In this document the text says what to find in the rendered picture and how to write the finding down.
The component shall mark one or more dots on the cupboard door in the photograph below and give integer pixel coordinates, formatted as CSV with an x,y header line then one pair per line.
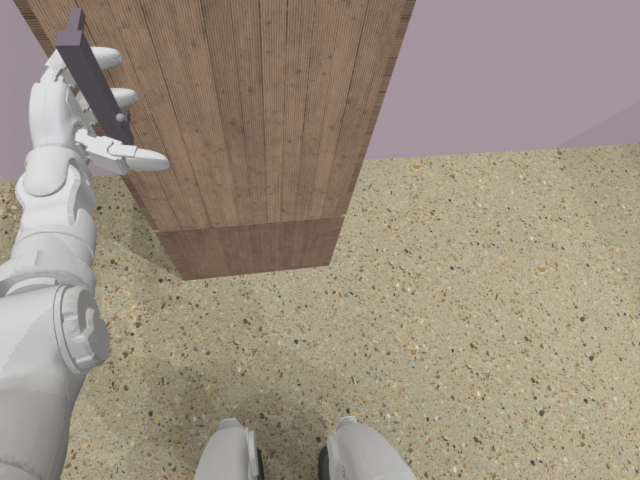
x,y
260,106

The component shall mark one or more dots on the handle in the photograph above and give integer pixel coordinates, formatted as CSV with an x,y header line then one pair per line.
x,y
83,66

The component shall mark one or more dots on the robot left forearm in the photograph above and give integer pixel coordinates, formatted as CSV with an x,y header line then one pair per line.
x,y
56,240

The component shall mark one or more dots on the robot thigh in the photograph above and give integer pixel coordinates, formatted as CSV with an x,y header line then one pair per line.
x,y
230,454
358,452

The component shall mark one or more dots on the robot left hand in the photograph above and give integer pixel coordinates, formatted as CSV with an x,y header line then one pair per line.
x,y
56,117

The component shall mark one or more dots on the robot left upper arm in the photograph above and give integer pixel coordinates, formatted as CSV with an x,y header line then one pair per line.
x,y
50,339

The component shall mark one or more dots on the left robot thigh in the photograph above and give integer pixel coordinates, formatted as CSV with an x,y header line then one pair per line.
x,y
230,454

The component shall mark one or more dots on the right robot thigh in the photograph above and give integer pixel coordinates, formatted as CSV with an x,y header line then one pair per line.
x,y
358,452

